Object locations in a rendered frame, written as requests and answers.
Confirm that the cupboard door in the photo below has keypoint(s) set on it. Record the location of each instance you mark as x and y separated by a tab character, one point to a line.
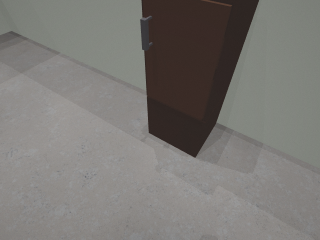
187	37

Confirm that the handle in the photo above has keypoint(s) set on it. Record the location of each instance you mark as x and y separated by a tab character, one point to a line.
144	25

